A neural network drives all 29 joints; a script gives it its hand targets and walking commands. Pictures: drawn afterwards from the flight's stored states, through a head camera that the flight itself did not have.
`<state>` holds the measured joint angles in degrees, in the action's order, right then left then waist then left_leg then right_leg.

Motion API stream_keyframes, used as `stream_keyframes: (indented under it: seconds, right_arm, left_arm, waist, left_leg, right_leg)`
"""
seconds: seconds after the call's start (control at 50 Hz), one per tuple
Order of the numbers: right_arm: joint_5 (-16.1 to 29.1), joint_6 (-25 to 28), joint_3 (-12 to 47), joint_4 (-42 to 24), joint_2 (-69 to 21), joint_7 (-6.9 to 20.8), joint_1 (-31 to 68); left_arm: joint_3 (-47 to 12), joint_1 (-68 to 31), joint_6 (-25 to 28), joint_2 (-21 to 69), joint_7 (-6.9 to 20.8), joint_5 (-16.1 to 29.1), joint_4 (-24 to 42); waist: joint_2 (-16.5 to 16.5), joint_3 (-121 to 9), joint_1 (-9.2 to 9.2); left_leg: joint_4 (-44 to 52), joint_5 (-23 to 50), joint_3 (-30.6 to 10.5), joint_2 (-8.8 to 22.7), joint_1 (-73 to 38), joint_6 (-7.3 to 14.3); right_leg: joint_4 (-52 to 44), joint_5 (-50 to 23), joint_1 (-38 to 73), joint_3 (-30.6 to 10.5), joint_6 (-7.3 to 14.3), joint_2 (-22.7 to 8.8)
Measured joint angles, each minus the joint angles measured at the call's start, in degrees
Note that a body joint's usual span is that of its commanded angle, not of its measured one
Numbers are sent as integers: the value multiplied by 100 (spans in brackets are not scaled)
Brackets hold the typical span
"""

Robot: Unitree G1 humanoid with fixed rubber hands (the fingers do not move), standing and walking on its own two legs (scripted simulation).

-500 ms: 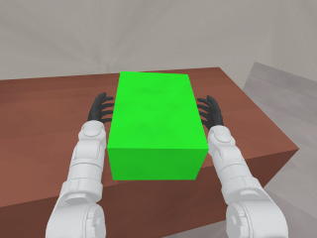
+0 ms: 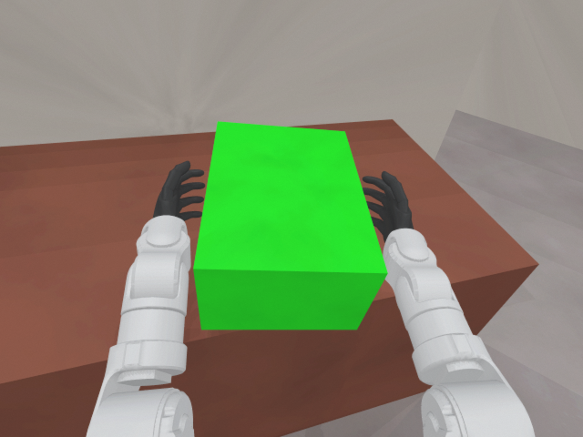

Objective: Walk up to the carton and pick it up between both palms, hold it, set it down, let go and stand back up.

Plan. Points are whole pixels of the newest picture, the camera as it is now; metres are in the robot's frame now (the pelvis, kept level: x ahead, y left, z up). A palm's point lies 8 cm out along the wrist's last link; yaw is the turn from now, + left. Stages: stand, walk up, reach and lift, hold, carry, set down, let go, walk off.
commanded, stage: reach and lift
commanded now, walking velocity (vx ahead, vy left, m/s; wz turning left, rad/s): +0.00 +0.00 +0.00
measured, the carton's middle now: (282, 218) +0.43 +0.01 +0.10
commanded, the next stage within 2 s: hold in 0.68 s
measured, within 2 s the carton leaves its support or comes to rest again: neither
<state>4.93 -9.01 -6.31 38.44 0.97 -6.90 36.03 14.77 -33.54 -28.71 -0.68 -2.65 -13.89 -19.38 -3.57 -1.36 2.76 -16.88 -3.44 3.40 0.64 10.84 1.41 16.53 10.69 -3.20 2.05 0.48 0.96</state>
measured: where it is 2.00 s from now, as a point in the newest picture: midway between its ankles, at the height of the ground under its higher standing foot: outside the picture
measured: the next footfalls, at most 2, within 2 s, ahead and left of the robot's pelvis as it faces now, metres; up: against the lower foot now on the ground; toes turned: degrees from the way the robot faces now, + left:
none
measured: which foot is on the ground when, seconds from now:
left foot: down 0.00-1.00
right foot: down 0.00-1.00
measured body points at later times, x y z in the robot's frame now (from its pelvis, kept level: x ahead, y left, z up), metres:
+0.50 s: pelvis +0.01 -0.01 +0.00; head -0.02 +0.02 +0.45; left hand +0.39 +0.17 +0.15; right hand +0.39 -0.15 +0.15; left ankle +0.07 +0.10 -0.75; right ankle -0.02 -0.11 -0.75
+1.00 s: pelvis +0.00 -0.01 +0.00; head -0.05 +0.02 +0.45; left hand +0.37 +0.17 +0.17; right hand +0.38 -0.15 +0.18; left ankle +0.07 +0.10 -0.75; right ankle -0.02 -0.11 -0.75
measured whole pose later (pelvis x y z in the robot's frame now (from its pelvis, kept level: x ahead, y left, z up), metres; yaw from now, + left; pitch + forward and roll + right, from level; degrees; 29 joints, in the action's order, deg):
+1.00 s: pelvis +0.00 -0.01 +0.00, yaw +1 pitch -6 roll -1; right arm 10.7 -17.6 -1.1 30.4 2.4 -9.6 35.9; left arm 15.9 -30.2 -38.5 0.0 -0.2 -15.5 -7.1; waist -3.7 -1.1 4.9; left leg -17.1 -4.2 2.3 0.4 6.7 1.0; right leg 16.2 11.6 1.5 3.1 0.7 0.9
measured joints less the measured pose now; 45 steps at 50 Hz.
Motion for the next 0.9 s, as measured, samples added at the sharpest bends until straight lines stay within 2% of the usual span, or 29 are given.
stream_keyframes:
  seconds: [0.14, 0.38, 0.74, 0.9]
  right_arm:
    - [46, -81, 91, -80, 45, -12, 57]
    - [324, -242, 434, -453, 105, -184, -131]
    - [275, -443, 332, -364, 88, -215, 124]
    - [676, -643, 671, -932, 206, -364, -71]
  left_arm:
    - [46, 21, -92, 28, 22, -51, 176]
    - [38, 339, -237, 47, 120, -45, 638]
    - [174, 32, -408, -10, 210, -51, 473]
    - [11, 388, -729, -28, 179, 9, 1249]
  waist:
    - [13, 43, 18]
    - [27, 126, 153]
    - [43, 59, 120]
    - [38, 10, 242]
  left_leg:
    - [8, -42, -20, -6, -109, -11]
    - [-95, -157, -127, -19, -271, -56]
    - [-8, -64, -113, -4, -259, -55]
    - [-99, -118, -153, -9, -302, -58]
  right_leg:
    - [-59, 23, 141, 18, 1, -1]
    - [-90, 106, 402, 122, 13, 0]
    - [-50, 74, 322, 106, 29, 14]
    - [-86, 73, 439, 143, 18, 14]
